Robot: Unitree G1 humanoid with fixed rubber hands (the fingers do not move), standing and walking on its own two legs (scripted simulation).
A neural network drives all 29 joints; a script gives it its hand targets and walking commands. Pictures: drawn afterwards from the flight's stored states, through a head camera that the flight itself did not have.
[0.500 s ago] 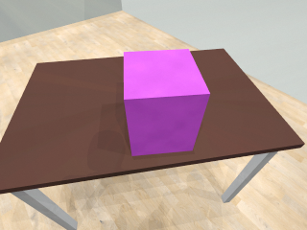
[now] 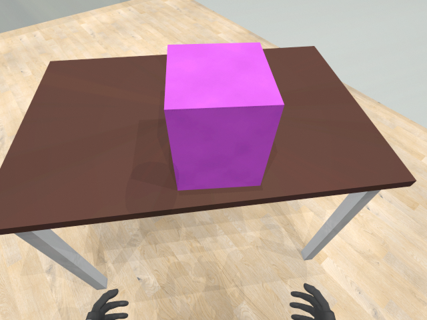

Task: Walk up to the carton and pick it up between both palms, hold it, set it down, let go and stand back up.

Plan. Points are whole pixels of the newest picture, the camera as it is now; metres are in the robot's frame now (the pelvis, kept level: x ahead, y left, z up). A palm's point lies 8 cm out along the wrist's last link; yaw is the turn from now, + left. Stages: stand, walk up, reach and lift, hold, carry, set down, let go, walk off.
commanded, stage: reach and lift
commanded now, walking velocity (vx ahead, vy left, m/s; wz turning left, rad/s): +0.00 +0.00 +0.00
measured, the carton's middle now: (216, 119) +0.53 +0.02 +0.06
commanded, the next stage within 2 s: none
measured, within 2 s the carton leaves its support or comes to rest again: neither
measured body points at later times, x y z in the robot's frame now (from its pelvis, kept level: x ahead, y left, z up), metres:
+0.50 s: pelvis +0.00 +0.01 +0.02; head +0.00 +0.02 +0.46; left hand +0.16 +0.22 -0.06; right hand +0.17 -0.18 -0.05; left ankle +0.04 +0.13 -0.73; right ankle +0.02 -0.09 -0.73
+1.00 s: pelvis +0.03 +0.02 +0.02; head +0.02 +0.03 +0.47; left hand +0.23 +0.21 -0.01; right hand +0.22 -0.19 -0.01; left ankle +0.04 +0.13 -0.73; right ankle +0.02 -0.09 -0.73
